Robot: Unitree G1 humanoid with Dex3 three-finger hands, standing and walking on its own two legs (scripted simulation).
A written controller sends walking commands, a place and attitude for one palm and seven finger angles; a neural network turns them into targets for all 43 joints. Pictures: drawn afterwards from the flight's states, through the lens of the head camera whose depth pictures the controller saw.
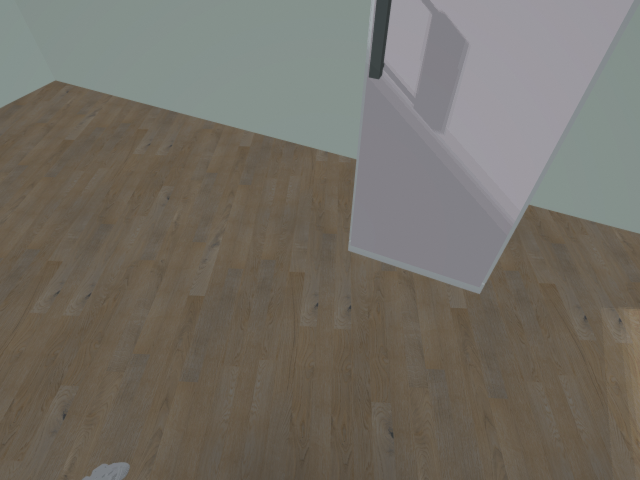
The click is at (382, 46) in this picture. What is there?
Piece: fridge door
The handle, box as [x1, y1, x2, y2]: [369, 0, 391, 78]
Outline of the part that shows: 391,0 376,1 369,77 379,78 381,75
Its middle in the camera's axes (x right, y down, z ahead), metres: +0.15 -0.50 +0.90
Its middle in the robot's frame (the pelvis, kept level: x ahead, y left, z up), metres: +1.03 -0.09 +0.16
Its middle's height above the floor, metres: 0.93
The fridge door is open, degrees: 0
